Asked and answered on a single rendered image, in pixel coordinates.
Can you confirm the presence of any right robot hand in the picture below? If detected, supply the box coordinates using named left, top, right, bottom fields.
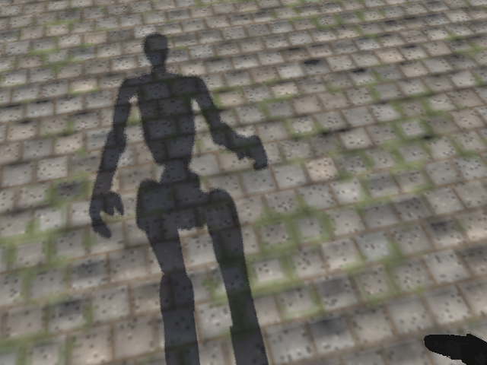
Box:
left=424, top=334, right=487, bottom=365

